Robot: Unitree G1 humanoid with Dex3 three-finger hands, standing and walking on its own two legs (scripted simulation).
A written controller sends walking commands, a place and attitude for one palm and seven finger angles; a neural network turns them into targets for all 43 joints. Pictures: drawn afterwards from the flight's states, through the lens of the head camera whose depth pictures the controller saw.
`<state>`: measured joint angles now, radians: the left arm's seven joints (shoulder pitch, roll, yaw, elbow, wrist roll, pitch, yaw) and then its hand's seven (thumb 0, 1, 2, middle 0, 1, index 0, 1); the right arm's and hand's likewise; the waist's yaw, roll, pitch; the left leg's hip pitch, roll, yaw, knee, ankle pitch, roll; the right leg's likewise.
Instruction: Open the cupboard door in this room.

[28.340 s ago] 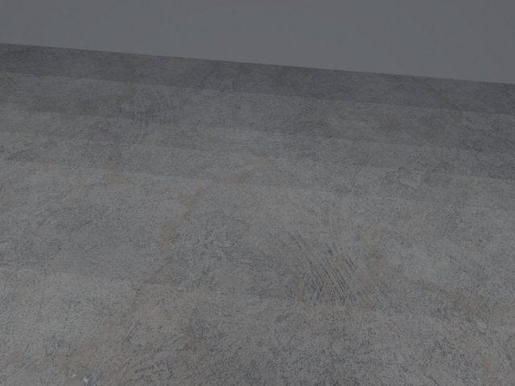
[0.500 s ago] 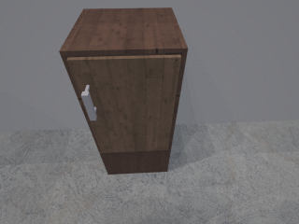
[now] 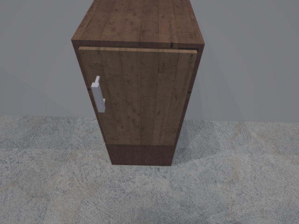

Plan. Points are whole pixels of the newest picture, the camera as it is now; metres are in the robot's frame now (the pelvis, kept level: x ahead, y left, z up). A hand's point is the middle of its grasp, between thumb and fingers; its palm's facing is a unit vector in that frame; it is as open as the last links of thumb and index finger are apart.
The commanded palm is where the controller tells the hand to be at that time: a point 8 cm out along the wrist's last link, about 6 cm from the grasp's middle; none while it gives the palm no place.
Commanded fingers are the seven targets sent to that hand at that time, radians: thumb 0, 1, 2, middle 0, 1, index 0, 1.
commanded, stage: come to a stop and stand still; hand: left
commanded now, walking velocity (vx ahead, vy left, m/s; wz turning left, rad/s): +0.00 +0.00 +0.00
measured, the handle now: (99, 94) +0.54 +0.23 -0.01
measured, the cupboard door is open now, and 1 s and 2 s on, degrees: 0 0 0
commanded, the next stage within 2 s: look again from close up in 0.40 s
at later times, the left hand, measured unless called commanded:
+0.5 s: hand out of the picture -0.03 +0.14 -0.17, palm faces +0.03 -0.99 -0.16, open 7.3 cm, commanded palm none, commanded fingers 0.00 0.90 0.90 -0.20 -0.30 -0.20 -0.30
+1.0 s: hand out of the picture +0.01 +0.17 -0.18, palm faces +0.01 -0.98 -0.18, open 7.3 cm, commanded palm none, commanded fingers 0.00 0.90 0.90 -0.20 -0.30 -0.20 -0.30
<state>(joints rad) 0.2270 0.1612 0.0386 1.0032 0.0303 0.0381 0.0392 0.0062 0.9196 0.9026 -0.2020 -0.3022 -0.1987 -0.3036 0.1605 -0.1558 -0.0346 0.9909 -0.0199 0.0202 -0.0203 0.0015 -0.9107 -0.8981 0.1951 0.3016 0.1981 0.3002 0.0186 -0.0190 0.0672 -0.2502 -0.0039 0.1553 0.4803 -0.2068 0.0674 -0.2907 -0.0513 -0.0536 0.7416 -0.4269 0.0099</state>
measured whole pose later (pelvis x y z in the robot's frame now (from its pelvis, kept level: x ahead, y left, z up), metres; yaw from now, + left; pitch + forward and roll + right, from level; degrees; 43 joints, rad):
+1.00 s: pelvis +0.01 +0.01 +0.00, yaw +0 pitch -1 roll +0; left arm 0.31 0.14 -0.01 1.07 0.02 -0.02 0.05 0.01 0.92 0.90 -0.20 -0.30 -0.20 -0.30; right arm 0.30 -0.15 0.01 1.10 -0.01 -0.02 -0.02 0.02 -0.93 -0.90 0.20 0.30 0.20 0.30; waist 0.00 -0.01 0.01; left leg -0.25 -0.01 0.14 0.49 -0.22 0.07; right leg -0.18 -0.04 -0.06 0.50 -0.30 0.01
